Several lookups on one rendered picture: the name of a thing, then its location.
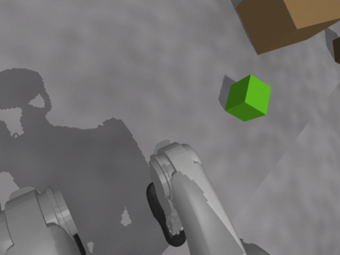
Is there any right robot foot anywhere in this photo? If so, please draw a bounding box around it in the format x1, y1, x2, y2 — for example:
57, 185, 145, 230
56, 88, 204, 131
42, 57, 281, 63
146, 182, 186, 247

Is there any right robot hand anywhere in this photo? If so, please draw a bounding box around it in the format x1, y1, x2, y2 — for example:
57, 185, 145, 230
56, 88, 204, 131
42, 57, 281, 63
240, 238, 270, 255

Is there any left robot foot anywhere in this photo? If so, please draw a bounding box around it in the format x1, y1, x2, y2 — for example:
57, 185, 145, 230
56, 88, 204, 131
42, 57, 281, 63
74, 234, 86, 255

